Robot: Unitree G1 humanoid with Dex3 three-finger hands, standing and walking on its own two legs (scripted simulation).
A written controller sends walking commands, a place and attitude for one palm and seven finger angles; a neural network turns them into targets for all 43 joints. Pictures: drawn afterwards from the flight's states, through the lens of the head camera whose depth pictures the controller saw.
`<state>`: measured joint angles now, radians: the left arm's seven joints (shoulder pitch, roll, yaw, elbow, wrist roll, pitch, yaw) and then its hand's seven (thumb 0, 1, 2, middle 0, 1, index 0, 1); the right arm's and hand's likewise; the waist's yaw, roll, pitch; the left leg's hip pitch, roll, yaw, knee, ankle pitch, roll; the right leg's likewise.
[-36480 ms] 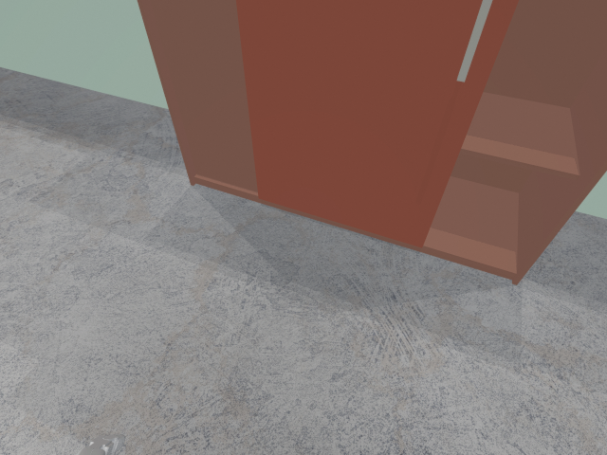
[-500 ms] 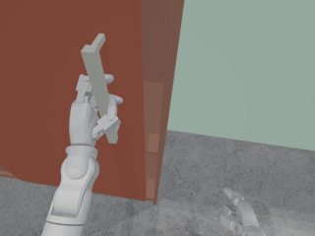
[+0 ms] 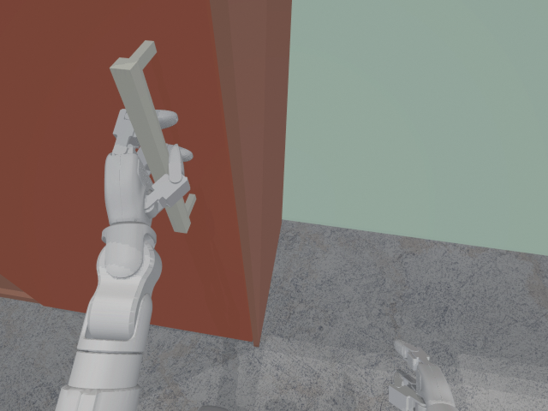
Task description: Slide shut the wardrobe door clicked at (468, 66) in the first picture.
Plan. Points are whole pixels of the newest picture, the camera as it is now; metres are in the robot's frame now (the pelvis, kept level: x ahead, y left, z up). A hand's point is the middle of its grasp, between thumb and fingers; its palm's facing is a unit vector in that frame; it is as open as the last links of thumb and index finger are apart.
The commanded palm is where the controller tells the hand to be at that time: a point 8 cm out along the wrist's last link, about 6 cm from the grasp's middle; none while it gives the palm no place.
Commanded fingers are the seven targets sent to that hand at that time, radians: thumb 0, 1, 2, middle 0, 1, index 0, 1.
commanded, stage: step sideways, sliding the door along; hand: left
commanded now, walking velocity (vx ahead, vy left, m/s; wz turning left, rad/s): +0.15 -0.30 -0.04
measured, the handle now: (167, 154) +0.38 +0.20 +0.18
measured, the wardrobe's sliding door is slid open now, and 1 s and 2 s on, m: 0.00 0.00 0.00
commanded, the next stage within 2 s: stop walking and hold the door there in 0.14 s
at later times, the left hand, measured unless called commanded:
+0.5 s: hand (176, 178) +0.34 +0.17 +0.18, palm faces +0.32 -0.93 -0.20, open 6.1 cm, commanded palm +0.30 +0.20 +0.17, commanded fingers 0.00 0.90 0.90 -0.45 -1.40 -0.45 -1.40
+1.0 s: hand (176, 180) +0.33 +0.17 +0.18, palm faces +0.22 -0.96 -0.14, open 6.0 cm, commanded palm +0.30 +0.19 +0.17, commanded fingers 0.00 0.90 0.90 -0.45 -1.40 -0.45 -1.40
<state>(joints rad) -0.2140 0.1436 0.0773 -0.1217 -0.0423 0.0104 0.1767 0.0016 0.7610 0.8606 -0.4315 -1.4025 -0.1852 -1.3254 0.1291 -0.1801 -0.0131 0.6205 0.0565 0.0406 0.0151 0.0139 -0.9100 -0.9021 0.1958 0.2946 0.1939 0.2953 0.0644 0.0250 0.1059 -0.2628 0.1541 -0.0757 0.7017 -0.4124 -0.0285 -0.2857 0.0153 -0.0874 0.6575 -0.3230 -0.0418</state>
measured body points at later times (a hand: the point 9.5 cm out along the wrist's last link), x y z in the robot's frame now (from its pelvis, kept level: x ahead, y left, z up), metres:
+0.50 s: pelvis +0.01 -0.04 +0.02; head +0.01 -0.05 +0.47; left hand +0.31 +0.22 +0.19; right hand +0.19 -0.29 -0.07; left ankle +0.00 +0.11 -0.72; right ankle +0.02 -0.15 -0.72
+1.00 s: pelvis +0.00 +0.01 +0.02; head -0.03 +0.00 +0.47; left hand +0.31 +0.22 +0.19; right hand +0.12 -0.24 -0.08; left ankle +0.00 +0.11 -0.72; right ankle +0.02 -0.15 -0.72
